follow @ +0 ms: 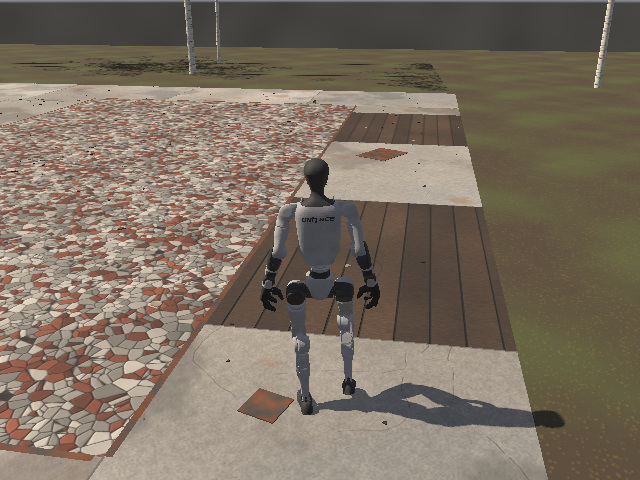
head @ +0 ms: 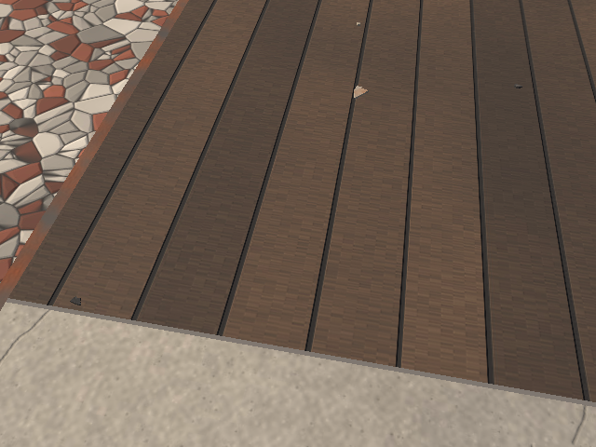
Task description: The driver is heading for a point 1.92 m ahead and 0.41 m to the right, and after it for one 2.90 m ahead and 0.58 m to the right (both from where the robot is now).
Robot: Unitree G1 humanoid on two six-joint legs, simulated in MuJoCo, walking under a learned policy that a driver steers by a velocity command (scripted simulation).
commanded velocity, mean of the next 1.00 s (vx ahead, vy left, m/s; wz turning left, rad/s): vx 0.09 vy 0.00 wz -0.33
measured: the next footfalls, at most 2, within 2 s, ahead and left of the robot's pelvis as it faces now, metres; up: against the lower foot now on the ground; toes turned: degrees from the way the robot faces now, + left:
right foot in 0.24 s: +0.19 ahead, -0.11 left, +0.00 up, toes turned -14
left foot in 0.76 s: +0.22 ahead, +0.10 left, +0.00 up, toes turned -19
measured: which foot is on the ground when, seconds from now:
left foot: down 0.00-0.26, up 0.28-0.74, down 0.76-1.00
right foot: up 0.00-0.22, down 0.24-1.00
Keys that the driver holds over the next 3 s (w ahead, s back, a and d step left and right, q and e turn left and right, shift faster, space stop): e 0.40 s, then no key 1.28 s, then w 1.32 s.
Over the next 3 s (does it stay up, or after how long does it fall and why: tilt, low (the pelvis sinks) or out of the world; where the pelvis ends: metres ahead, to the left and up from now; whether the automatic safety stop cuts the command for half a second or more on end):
stays up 0.73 -0.23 -0.02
